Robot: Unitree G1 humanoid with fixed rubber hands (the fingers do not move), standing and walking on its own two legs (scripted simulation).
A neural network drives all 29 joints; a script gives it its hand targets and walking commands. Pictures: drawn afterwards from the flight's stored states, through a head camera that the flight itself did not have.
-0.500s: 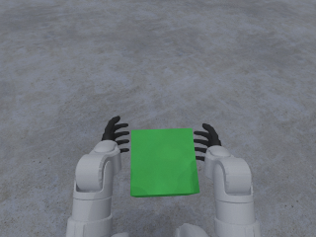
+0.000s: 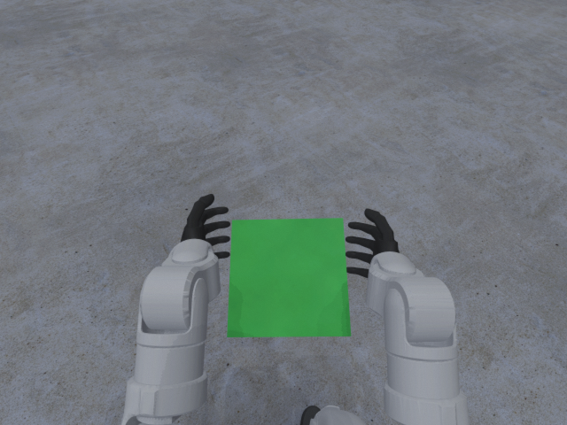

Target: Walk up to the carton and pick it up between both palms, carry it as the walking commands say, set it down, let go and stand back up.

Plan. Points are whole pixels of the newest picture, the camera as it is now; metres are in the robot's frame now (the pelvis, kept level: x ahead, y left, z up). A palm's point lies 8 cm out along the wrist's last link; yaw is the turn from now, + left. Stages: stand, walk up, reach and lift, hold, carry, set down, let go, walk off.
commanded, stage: carry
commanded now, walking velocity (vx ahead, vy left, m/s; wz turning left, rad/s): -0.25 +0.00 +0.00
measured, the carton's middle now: (289, 283) +0.31 -0.01 +0.00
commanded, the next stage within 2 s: none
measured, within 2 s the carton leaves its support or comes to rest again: neither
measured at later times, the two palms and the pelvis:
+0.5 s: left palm out of the picture +0.11 +0.06 +0.10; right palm out of the picture +0.08 -0.18 +0.09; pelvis -0.20 -0.04 +0.01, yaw -1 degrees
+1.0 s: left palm out of the picture -0.11 +0.07 +0.10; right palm out of the picture -0.10 -0.17 +0.09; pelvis -0.40 -0.05 +0.00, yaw -2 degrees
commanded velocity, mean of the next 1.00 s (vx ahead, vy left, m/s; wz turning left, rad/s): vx -0.25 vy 0.00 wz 0.00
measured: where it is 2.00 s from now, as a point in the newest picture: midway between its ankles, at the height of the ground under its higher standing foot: outside the picture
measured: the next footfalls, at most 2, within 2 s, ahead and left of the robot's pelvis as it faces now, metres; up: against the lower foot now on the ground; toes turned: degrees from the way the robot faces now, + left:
right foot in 0.30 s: -0.11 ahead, -0.14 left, +0.00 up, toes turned -6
left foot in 0.64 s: -0.23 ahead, +0.07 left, +0.00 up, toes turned +5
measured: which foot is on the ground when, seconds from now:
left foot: down 0.00-0.32, up 0.34-0.62, down 0.64-1.00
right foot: down 0.00-0.00, up 0.02-0.28, down 0.30-0.66, up 0.68-0.96, down 0.98-1.00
